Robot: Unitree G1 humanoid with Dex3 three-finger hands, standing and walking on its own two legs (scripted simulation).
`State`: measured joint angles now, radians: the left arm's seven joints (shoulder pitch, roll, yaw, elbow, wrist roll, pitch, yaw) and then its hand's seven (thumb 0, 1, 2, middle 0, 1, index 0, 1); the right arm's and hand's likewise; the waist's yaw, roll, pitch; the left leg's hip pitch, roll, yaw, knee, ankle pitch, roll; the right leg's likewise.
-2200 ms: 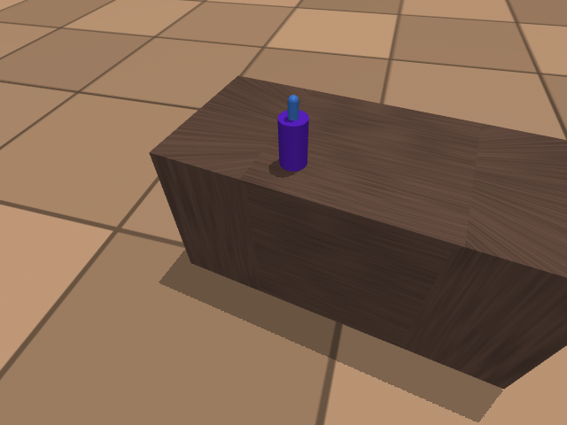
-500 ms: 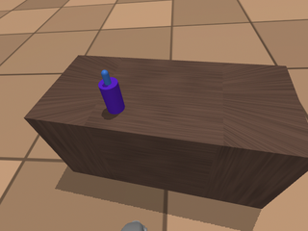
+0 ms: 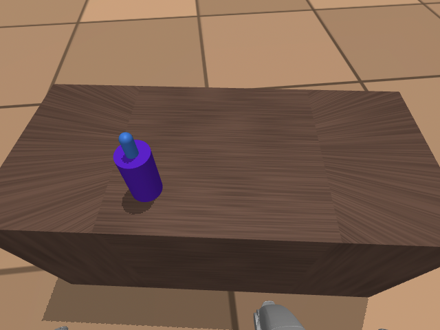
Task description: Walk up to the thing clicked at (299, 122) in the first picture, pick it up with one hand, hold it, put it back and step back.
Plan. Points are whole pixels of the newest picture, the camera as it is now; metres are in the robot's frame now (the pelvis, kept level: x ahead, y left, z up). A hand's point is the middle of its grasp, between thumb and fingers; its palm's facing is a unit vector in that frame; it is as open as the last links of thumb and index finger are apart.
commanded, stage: walk up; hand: left
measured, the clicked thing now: (137, 165) +0.49 +0.20 -0.05
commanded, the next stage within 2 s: none
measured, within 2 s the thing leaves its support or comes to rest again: neither
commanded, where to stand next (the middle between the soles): +0.03 -0.02 m, yaw -5 degrees
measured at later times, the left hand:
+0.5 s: hand out of the picture +0.14 +0.27 -0.17, palm faces -0.09 -0.93 -0.34, open 7.4 cm
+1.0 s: hand out of the picture +0.05 +0.25 -0.14, palm faces -0.12 -0.91 -0.39, open 7.4 cm
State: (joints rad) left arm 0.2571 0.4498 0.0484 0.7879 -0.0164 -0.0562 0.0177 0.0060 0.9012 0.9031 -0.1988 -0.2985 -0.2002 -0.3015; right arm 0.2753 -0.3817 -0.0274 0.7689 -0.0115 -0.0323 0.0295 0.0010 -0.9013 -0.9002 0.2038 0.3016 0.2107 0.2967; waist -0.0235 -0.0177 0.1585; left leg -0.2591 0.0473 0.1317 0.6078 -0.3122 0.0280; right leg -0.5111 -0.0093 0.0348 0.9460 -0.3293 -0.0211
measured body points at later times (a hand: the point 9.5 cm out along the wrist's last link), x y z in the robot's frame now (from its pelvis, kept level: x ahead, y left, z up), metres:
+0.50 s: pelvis -0.01 +0.02 -0.02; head +0.02 +0.05 +0.42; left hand +0.15 +0.32 -0.14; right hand +0.05 -0.30 -0.12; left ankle +0.00 +0.14 -0.73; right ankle +0.07 -0.10 -0.71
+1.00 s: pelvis -0.04 +0.00 +0.00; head -0.03 -0.02 +0.45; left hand +0.06 +0.30 -0.11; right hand +0.00 -0.33 -0.13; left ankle +0.00 +0.13 -0.71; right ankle -0.05 -0.14 -0.73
